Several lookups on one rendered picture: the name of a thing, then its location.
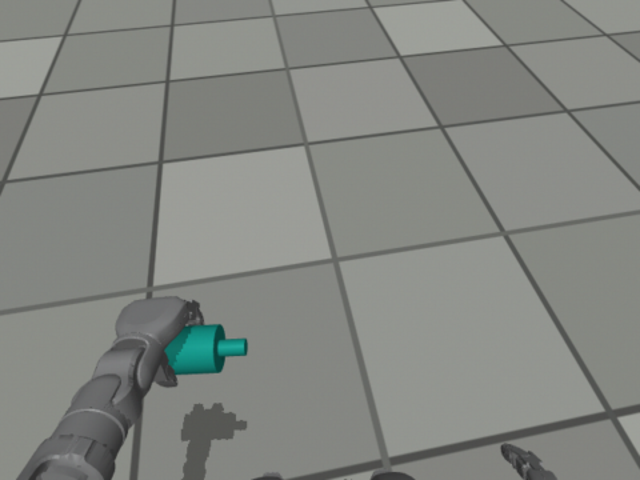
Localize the left robot arm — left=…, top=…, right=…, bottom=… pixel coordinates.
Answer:
left=16, top=333, right=163, bottom=480

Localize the bottle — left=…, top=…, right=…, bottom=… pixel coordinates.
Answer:
left=164, top=324, right=248, bottom=375

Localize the right robot hand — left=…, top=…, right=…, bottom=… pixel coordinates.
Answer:
left=501, top=443, right=558, bottom=480

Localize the left robot hand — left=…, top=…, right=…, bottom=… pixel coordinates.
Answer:
left=115, top=296, right=204, bottom=387

